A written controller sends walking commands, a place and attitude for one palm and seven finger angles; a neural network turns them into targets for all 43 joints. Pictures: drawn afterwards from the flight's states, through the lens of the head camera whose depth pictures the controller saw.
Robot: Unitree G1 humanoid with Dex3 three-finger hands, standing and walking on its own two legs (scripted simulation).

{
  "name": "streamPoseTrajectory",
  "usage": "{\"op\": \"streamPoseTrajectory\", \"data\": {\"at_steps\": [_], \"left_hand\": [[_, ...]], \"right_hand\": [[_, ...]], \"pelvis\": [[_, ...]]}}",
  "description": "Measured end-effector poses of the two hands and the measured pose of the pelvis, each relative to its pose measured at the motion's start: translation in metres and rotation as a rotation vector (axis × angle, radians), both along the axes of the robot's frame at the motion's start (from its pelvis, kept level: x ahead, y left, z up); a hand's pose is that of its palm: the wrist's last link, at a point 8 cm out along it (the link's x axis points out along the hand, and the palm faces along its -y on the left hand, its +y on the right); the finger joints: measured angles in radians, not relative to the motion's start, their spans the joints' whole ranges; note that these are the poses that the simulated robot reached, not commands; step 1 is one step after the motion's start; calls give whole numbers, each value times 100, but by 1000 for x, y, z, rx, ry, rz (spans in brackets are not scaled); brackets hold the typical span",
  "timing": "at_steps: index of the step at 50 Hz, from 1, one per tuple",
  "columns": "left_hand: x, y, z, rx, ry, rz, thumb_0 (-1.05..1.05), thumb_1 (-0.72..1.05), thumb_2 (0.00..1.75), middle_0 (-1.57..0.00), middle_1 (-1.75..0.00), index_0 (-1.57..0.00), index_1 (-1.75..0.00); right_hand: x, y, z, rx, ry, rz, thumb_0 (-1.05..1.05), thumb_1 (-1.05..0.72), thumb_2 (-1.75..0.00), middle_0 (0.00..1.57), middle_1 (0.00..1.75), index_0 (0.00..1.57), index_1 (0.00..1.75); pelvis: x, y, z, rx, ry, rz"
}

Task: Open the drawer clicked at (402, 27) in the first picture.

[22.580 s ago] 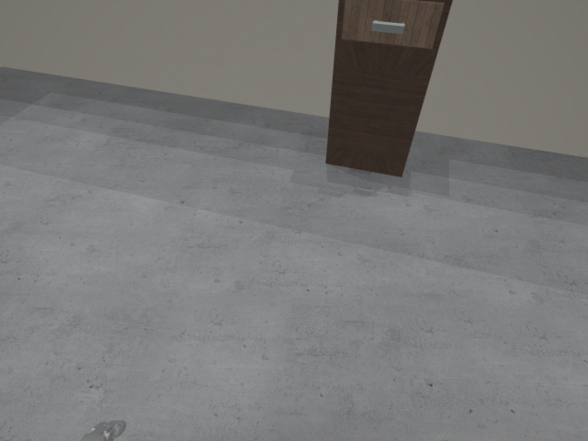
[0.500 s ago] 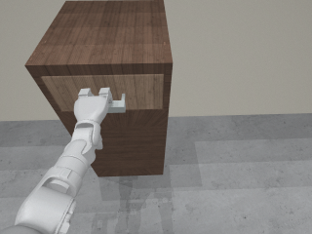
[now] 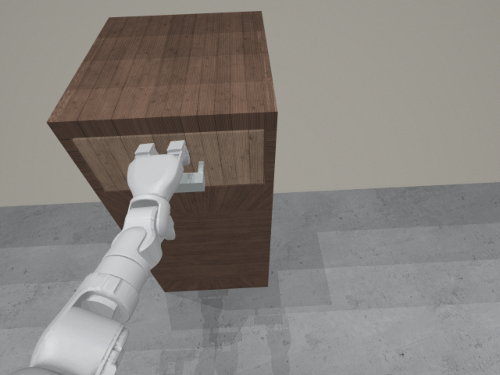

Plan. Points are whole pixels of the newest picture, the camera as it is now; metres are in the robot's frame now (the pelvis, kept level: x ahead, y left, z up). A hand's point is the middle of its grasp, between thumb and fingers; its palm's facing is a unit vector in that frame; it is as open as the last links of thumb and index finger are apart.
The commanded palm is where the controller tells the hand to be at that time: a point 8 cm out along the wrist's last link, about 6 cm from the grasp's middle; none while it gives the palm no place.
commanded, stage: lift the fingers back up to retry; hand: left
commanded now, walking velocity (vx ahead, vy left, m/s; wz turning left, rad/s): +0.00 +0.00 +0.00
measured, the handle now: (175, 174) +0.50 +0.17 +0.00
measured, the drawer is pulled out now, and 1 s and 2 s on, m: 0.00 0.00 0.00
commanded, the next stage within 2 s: re-aim the fingers above the handle in 0.36 s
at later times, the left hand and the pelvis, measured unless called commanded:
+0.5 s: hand (163, 194) +0.40 +0.16 +0.07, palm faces +0.02 -0.07 -1.00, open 13.8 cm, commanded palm +0.37 +0.17 +0.13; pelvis +0.01 -0.02 +0.01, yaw +1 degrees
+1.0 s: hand (156, 192) +0.40 +0.17 +0.07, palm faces +0.03 -0.06 -1.00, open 13.8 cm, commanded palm +0.37 +0.18 +0.13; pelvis +0.01 -0.04 +0.01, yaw +1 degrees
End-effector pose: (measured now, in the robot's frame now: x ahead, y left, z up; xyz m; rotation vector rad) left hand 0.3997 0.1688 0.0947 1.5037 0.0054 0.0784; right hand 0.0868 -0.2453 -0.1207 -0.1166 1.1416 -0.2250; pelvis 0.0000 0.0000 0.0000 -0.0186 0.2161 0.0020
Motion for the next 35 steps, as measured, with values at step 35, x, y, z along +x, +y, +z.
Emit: {"op": "streamPoseTrajectory", "data": {"at_steps": [35], "left_hand": [[-30, 1, 29, 8, 60, 57, -1, -49, 30, -32, -120, -31, -120]], "right_hand": [[77, -20, 17, 15, -110, 110, 1, -90, -90, 20, 30, 20, 30]], "pelvis": [[13, -32, 12, 29, -72, 31]]}}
